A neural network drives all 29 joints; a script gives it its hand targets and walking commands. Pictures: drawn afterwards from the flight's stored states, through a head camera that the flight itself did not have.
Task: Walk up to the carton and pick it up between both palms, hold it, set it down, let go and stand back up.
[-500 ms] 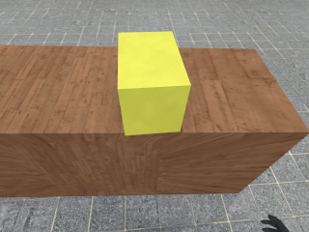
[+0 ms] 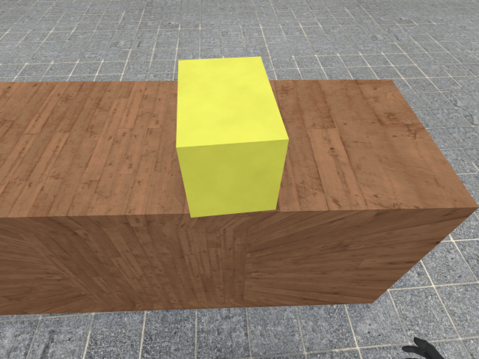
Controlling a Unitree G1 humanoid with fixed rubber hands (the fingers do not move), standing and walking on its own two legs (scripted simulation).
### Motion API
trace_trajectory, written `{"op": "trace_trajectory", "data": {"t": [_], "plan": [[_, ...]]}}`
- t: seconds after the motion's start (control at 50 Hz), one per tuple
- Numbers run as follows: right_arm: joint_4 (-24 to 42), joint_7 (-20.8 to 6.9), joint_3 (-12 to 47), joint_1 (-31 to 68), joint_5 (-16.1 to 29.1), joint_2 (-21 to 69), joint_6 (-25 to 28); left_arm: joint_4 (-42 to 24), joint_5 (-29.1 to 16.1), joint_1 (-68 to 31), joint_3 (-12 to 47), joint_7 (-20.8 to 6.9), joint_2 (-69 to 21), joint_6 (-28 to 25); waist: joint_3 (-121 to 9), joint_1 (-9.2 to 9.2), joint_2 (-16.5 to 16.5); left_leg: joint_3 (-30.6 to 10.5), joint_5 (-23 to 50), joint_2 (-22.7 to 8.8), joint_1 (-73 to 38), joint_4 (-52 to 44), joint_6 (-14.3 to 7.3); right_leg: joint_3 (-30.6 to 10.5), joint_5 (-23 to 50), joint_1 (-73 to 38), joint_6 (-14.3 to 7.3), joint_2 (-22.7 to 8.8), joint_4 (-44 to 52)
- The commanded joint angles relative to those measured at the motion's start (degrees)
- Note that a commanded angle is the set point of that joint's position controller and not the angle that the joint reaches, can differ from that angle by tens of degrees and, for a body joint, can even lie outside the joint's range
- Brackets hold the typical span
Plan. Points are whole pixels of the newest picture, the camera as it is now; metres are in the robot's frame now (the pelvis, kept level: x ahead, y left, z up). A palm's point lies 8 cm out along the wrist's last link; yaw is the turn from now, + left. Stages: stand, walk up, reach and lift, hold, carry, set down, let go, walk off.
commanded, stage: walk up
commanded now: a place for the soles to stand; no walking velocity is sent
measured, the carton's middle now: (226, 134) +0.58 +0.05 +0.03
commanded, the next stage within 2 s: none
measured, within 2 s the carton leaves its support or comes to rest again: neither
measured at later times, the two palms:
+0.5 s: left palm out of the picture +0.16 +0.42 -0.08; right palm out of the picture +0.13 -0.24 -0.05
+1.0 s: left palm (9, 332) +0.19 +0.41 -0.09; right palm (397, 347) +0.18 -0.25 -0.07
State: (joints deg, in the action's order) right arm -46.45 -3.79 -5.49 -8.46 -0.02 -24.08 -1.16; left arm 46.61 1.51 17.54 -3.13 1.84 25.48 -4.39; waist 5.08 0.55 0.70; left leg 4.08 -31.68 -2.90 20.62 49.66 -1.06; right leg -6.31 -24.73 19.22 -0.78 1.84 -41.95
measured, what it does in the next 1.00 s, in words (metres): walks ahead: right foot, then left foot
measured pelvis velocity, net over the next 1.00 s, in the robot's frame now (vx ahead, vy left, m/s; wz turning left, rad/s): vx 0.11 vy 0.08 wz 0.01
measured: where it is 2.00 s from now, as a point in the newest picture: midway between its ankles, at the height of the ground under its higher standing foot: outside the picture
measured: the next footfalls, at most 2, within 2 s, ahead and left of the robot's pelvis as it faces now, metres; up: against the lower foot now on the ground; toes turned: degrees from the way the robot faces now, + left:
right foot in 0.62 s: +0.18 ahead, -0.10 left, +0.00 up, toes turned -1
left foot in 0.82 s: +0.15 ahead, +0.19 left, +0.00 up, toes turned +4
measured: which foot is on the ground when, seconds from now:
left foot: down 0.00-0.64, up 0.66-0.80, down 0.82-1.00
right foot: down 0.00-0.18, up 0.20-0.60, down 0.62-1.00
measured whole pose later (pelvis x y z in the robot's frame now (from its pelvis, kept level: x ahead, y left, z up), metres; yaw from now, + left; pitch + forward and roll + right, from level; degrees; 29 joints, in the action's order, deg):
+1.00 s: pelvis +0.11 +0.08 +0.01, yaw +1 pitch -2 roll -2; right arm -47.7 0.5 -5.3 -15.9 0.0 -24.2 2.0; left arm 46.7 1.5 14.9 -3.0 1.2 24.4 -1.5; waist 5.3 -0.4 -0.2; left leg 2.4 -20.5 -2.0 15.3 37.5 -1.6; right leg 0.0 -17.8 19.0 -1.3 0.4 -38.0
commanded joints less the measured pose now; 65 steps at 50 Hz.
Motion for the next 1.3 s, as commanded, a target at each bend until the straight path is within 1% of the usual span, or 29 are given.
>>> {"op": "trace_trajectory", "data": {"t": [0.0, 0.04, 0.1, 0.14, 0.16, 0.18, 0.2, 0.22, 0.24, 0.28, 0.32, 0.44, 0.46, 0.54, 0.58, 0.6, 0.62, 0.64, 0.7, 0.76, 0.78, 0.8, 0.82, 0.84, 0.9, 0.94, 0.98, 1.04, 1.28], "plan": [[7.6, -0.5, -2.9, 5.6, -2.6, -12.9, 1.7, 0.2, -0.7, 8.7, -6.2, 0.8, 20.3, -2.8, -1.8, 3.58, -4.4, -11.3, 0.6, -1.2, 26.9, 9.4, 0.1, -35.5, -12.7, -20.3, -16.0, -18.0, 24.1], [8.1, -0.8, -3.2, 3.8, -1.3, -11.8, 2.1, -1.0, -0.5, 6.3, -5.1, 0.8, 17.4, -2.5, -3.9, 2.09, -6.9, -8.1, 2.2, -2.3, 18.1, 6.9, 0.6, -24.3, 4.7, -15.4, -14.0, -13.6, 19.8], [8.0, -0.5, -3.3, 1.6, -1.5, -11.0, 2.4, -1.2, 0.0, 5.7, -4.7, 0.1, 16.9, -2.2, -2.8, 1.3, -11.0, -6.6, -1.5, 0.2, 11.0, -4.1, -0.7, -23.5, 11.0, -10.2, -14.9, -13.5, 17.7], [5.6, 0.1, -4.2, -9.1, -0.7, -11.0, 3.5, -3.2, -0.2, -2.7, -4.5, -0.1, 16.7, -1.5, -8.0, -5.37, -12.7, -2.3, 10.3, 0.2, -5.9, -16.7, -1.5, -12.1, 15.7, -3.8, -11.1, -10.4, 6.4], [2.4, 0.8, -5.0, -15.9, -1.9, -12.2, 4.1, -3.9, -0.6, -2.7, -2.9, -0.2, 10.6, -1.2, -12.1, -8.82, -2.2, -3.2, 11.2, 2.6, -22.3, -22.8, -2.4, -6.6, 20.8, 6.3, -8.2, -6.5, -6.1], [2.9, 1.8, -6.8, -21.9, -3.0, -18.8, 4.9, -5.7, -1.0, -4.3, -0.6, 0.1, 4.1, -1.5, -10.1, -12.13, 19.5, -27.5, 2.3, -12.1, -31.7, -33.4, -3.7, -1.5, 1.7, 26.3, -3.3, 4.7, -23.6], [4.4, 2.0, -6.3, -15.7, -2.1, -20.5, 5.1, -4.9, -1.2, -2.5, -1.2, 0.5, 8.4, -1.4, -6.7, -7.49, 12.6, -39.0, -7.3, -21.0, -27.4, -37.4, -7.7, 0.1, -7.2, 32.8, -2.2, 2.4, -27.1], [5.8, 1.7, -5.6, -12.0, -0.6, -19.2, 5.1, -3.9, -1.2, -3.4, -1.8, 0.4, 12.4, -1.1, -0.4, -5.92, 3.3, -36.3, -6.6, -19.9, -19.0, -37.2, -5.0, -2.1, -2.9, 30.2, -2.6, -0.5, -27.0], [6.3, 1.5, -4.9, -10.7, -0.6, -16.3, 5.0, -2.4, -2.0, -2.3, -2.4, 0.0, 12.9, -1.3, 3.2, -4.77, 2.8, -29.1, 5.7, -15.0, -16.4, -35.9, -2.0, -1.2, 1.5, 27.5, -1.9, -1.9, -25.2], [6.9, 2.2, -3.9, -11.4, -0.8, -13.2, 5.3, -1.4, -2.2, 3.4, -2.5, -0.3, 11.6, -1.6, -1.0, -2.43, 8.3, -15.7, 38.6, -10.1, -21.9, -28.8, -2.4, 3.1, 5.9, 22.5, -0.5, -2.9, -21.3], [6.7, 2.6, -3.4, -15.4, -1.2, -11.9, 4.9, -1.7, -2.3, 2.0, -2.0, -0.6, 10.2, -0.7, -4.9, -3.64, 7.0, -10.6, 53.1, -7.4, -26.0, -25.9, -1.5, 4.8, 6.8, 19.9, -0.5, -1.7, -19.0], [6.0, 4.0, -3.0, -20.8, -0.7, -11.7, 3.7, -4.2, -1.5, -6.6, -1.4, -0.3, 7.9, 0.5, -3.4, -7.33, 5.8, -12.2, 60.0, -9.0, -30.9, -24.3, -3.3, 7.4, 6.9, 20.0, -0.1, 0.2, -6.8], [7.0, 4.2, -3.2, -20.1, -0.5, -11.9, 4.0, -4.0, -1.1, -6.7, -0.7, -0.3, 6.6, 0.4, -3.0, -6.6, 5.1, -14.8, 62.8, -12.4, -29.2, -23.3, -5.6, 6.8, 5.2, 18.7, -0.3, -1.8, -5.5], [7.9, 4.1, -2.1, -12.0, 0.1, -11.3, 3.0, -3.0, -0.5, -3.9, -0.7, -0.1, 6.0, -0.3, -5.1, -3.22, 4.9, -7.1, 53.7, -8.6, -18.1, -16.2, -5.8, 12.4, 15.3, 2.8, -1.9, 0.1, 8.9], [7.5, 3.7, -1.7, -11.7, 0.8, -9.4, 3.2, -0.2, 0.2, 0.2, -1.6, 0.1, 6.0, -0.8, -6.5, -0.6, 3.6, -5.8, 50.1, -5.8, -5.8, -9.8, -2.1, 8.5, 24.3, -11.6, -3.0, 0.2, 14.6], [7.6, 3.7, -0.3, -10.6, 1.3, -7.8, 3.1, 0.6, -0.2, 3.3, -2.2, 0.5, 8.9, -1.1, -9.4, 1.55, -0.1, -4.0, 39.1, -2.7, -0.2, -3.6, -1.4, -0.2, 34.4, -19.0, -6.3, -6.6, 13.9], [7.4, 4.3, 0.5, -10.7, 2.0, -4.7, 2.9, -0.3, -0.1, 3.1, -2.2, 0.7, 10.6, -1.1, -8.5, 1.83, -10.5, -6.3, 13.5, 2.8, 5.8, 10.0, 2.2, -20.3, 42.4, -17.3, -14.0, -20.5, 18.1], [7.6, 4.9, -0.5, -12.5, 1.6, -8.0, 1.7, -2.8, -0.9, 0.2, -1.9, 0.8, 12.1, -0.9, -7.2, 0.57, -5.2, -10.8, -6.2, 4.1, 2.0, 14.9, 1.0, -25.1, 38.1, -9.6, -21.1, -24.8, 17.7], [5.2, 4.4, -0.5, -12.0, 0.5, -8.6, 1.8, -3.8, 0.1, -8.4, -1.5, 1.0, 11.4, 0.0, 0.2, -1.62, -8.8, -9.7, -4.0, -1.0, -0.9, 5.8, -0.2, -12.8, 26.6, 3.4, -15.6, -17.0, 16.5], [1.8, 3.4, -0.8, -15.7, -0.3, -7.8, 2.9, -3.2, 0.5, -8.4, -2.0, -0.5, 10.4, 1.2, -4.0, -3.8, -12.2, -1.8, 4.8, 1.8, -10.8, -14.4, -1.2, -6.7, 16.3, 7.0, -11.1, -11.3, 13.9], [-0.1, 3.8, -1.1, -16.5, -1.1, -7.3, 3.6, -2.7, 0.2, -10.2, -1.6, -0.5, 8.8, 1.5, -2.5, -5.17, -7.9, -2.9, 10.3, 2.5, -12.3, -24.4, -0.6, -4.3, 18.4, 8.0, -8.8, -9.8, 7.5], [0.1, 4.5, -2.1, -17.3, -2.2, -12.3, 4.4, -2.9, -0.9, -8.3, -0.6, -1.0, 4.0, 2.2, -4.1, -5.21, 3.5, -22.8, 13.8, -10.6, -15.1, -33.7, -0.7, -3.0, 12.5, 12.3, -2.2, -4.0, -2.6], [3.1, 4.7, -2.4, -8.0, -1.6, -15.9, 4.8, -2.6, -1.2, -5.6, -1.5, -0.5, 5.5, 3.3, -2.2, -1.88, 7.8, -30.0, 12.7, -19.7, -7.7, -35.3, -7.1, 3.8, -2.9, 11.3, -0.4, -0.8, -5.3], [3.3, 4.6, -2.3, -5.6, -1.5, -16.8, 5.0, -1.9, -0.8, -8.2, -2.0, -0.3, 9.3, 3.9, -0.5, -2.32, 4.6, -31.5, 15.1, -19.9, -2.0, -34.2, -9.1, 0.6, -5.0, 7.6, -0.3, -3.0, -9.5], [1.5, 5.2, -1.4, -6.3, -1.2, -13.9, 5.7, -1.6, -1.2, -7.7, -2.1, -1.3, 7.0, 3.2, -3.5, -1.07, 2.7, -19.3, 38.3, -13.6, -10.6, -24.9, -8.1, 4.7, -2.7, 4.5, -1.6, -3.5, -1.3], [1.5, 4.8, -0.8, -5.6, -0.7, -12.5, 4.9, -0.3, -0.9, -6.9, -2.0, -1.5, 5.8, 2.0, -6.8, -0.82, 4.6, -11.9, 48.6, -8.4, -13.6, -18.4, -4.2, 6.7, 7.2, -2.2, -1.8, -2.0, 9.3], [0.7, 4.6, -0.3, -5.7, -0.2, -11.1, 4.1, 1.1, -0.8, -7.0, -1.3, -1.3, 6.5, 1.2, -7.8, -1.36, 4.2, -9.1, 45.0, -8.0, -9.9, -17.8, -1.2, 4.3, 22.5, -8.0, -2.5, -3.4, 12.6], [0.5, 4.2, 1.1, -3.1, 0.9, -8.5, 3.9, 1.2, -0.1, -9.5, -1.1, -0.9, 9.8, 1.1, -3.8, -1.76, -3.0, -8.8, 11.7, -4.9, -3.2, -21.1, -1.2, -5.3, 19.9, -5.7, -6.4, -10.5, 13.4], [-4.5, 3.5, 0.8, -0.7, -0.3, -10.1, 3.5, 2.9, -0.3, -11.6, -0.8, -1.7, 8.7, 1.2, -5.5, -1.6, -4.1, -8.8, 14.4, -4.5, -8.8, -26.3, -1.9, -2.7, 10.4, -3.7, -2.6, -8.1, 17.8]]}}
